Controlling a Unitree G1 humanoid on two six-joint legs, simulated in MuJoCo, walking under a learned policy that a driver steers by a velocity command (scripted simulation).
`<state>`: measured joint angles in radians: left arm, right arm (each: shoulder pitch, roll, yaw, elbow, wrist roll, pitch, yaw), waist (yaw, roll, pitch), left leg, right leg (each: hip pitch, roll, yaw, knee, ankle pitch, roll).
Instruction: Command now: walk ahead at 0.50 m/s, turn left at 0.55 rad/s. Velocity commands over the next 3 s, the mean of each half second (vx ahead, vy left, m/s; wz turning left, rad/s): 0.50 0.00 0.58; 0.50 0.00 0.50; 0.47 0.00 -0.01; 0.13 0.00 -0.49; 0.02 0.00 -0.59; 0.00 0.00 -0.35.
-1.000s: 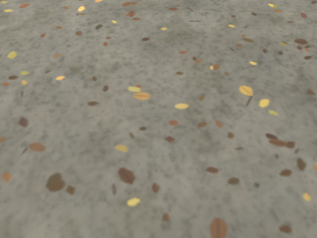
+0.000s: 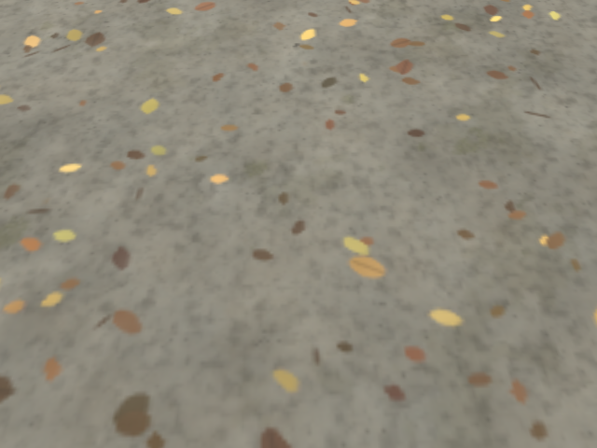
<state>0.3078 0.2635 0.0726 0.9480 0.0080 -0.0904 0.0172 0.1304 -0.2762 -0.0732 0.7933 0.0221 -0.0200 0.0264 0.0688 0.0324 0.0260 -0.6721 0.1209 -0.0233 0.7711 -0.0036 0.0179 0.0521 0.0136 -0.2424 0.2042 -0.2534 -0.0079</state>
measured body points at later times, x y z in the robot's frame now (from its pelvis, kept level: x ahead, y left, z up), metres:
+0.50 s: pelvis +0.27 +0.07 +0.01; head +0.30 +0.10 +0.45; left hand +0.41 +0.38 -0.09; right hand +0.40 -0.19 -0.10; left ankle +0.21 +0.13 -0.74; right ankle +0.52 -0.06 -0.68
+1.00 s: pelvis +0.55 +0.13 +0.00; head +0.57 +0.15 +0.45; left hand +0.40 +0.37 -0.13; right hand +0.85 +0.02 -0.08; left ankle +0.58 +0.34 -0.69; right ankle +0.55 +0.00 -0.74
